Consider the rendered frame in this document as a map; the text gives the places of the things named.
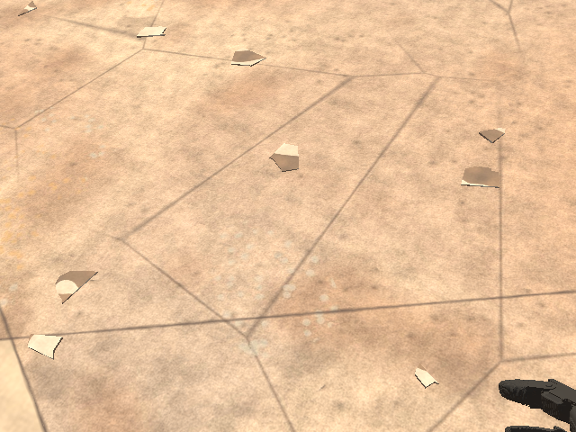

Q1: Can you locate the robot right hand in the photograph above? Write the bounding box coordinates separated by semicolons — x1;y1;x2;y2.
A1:
499;379;576;432

